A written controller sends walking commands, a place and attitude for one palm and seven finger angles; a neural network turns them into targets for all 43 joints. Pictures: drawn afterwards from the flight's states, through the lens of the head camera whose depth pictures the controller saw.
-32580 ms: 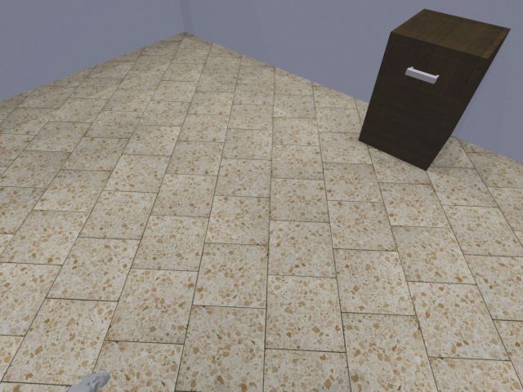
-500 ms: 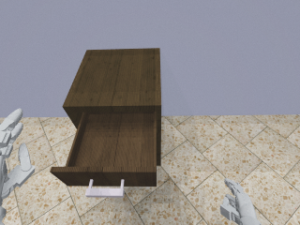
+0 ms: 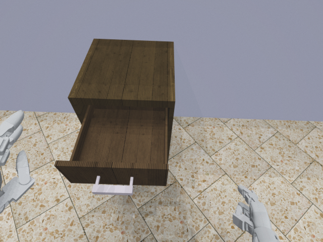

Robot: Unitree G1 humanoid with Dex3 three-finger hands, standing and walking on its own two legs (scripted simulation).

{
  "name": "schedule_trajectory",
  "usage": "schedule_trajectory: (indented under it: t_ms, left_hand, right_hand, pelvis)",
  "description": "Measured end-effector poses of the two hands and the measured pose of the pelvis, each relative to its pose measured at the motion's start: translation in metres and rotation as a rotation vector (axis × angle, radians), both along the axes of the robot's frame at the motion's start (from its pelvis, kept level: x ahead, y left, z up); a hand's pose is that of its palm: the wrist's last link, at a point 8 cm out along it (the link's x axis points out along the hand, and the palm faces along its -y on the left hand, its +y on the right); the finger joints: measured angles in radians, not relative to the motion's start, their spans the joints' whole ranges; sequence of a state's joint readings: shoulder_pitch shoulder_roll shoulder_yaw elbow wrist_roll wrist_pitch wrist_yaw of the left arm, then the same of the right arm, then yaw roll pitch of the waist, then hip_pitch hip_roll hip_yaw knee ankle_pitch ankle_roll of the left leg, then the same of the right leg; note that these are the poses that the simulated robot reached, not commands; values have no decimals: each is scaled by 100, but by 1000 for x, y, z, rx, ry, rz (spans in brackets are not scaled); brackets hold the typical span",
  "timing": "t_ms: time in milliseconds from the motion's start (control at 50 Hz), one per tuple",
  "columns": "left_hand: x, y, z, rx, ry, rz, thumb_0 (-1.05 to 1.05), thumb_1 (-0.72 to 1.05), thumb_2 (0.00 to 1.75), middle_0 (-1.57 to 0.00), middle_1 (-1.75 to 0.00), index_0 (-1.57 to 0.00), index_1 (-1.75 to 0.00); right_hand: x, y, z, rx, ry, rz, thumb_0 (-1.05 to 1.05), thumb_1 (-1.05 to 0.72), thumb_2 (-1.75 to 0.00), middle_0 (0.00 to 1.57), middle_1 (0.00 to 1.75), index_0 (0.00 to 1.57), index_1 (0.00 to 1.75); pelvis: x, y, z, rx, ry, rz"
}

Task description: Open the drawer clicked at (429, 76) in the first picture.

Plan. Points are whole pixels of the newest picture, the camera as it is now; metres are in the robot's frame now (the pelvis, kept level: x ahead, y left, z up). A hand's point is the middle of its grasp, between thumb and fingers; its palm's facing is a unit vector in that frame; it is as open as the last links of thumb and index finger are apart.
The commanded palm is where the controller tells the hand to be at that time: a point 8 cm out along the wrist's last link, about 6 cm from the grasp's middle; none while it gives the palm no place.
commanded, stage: step back with the hand held close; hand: left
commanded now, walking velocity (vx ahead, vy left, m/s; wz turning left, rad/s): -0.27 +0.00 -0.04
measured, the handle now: (114, 184) +0.33 +0.19 -0.24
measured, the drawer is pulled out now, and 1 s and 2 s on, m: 0.28 0.28 0.28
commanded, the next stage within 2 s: stop stepping back and stand still in 1.00 s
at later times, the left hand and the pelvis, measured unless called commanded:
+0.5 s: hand (32, 195) +0.17 +0.22 +0.15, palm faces +0.27 -0.80 -0.54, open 7.4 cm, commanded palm +0.10 +0.27 +0.18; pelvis -0.04 -0.01 -0.01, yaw -1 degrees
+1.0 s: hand out of the picture +0.11 +0.17 +0.16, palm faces +0.22 -0.85 -0.47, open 7.4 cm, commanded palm +0.04 +0.23 +0.18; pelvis -0.11 -0.04 -0.01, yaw -3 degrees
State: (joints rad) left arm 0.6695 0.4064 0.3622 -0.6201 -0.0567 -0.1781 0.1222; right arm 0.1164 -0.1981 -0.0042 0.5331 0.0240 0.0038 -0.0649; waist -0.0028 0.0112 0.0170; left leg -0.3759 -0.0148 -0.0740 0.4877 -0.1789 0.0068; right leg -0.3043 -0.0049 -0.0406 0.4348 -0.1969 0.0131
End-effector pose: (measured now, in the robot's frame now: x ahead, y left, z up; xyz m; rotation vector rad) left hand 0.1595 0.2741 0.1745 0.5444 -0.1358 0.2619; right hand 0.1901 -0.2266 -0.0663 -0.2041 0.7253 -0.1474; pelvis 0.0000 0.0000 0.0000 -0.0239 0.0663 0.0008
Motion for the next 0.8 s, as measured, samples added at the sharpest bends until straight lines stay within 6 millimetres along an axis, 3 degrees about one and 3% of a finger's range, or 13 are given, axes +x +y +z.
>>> schedule_trajectory:
  t_ms: [160, 380, 600, 700, 800]
  left_hand:
    - [-17, -3, 4, 8, -52, -3, 2, 89, 89, -21, -30, -21, -30]
    - [-13, 0, 4, 53, -77, -40, 2, 89, 89, -21, -30, -21, -30]
    - [-37, -24, 10, 31, -138, -75, 2, 89, 89, -21, -30, -21, -30]
    - [-46, -9, 11, 24, -187, -43, 1, 89, 89, -21, -30, -21, -30]
    - [-51, -1, 2, 8, -111, 0, 2, 89, 89, -21, -30, -21, -30]
  right_hand:
    - [-23, -11, -5, -37, 27, 0, 1, -91, -90, 20, 30, 20, 30]
    - [-46, -15, -12, -29, 44, -57, 1, -91, -90, 20, 30, 20, 30]
    - [-59, -23, -15, -27, 26, -30, 1, -91, -90, 20, 30, 20, 30]
    - [-71, -26, -13, -79, 67, -54, 1, -91, -90, 20, 30, 20, 30]
    - [-84, -14, -6, -40, 39, -34, 1, -91, -90, 20, 30, 20, 30]
  pelvis:
    - [-12, -3, -3, -20, 2, 6]
    - [-25, -2, -7, -7, 2, -14]
    - [-41, -12, -11, -5, 4, -8]
    - [-46, -6, -12, -11, 21, 19]
    - [-60, -11, -4, -6, 32, 6]
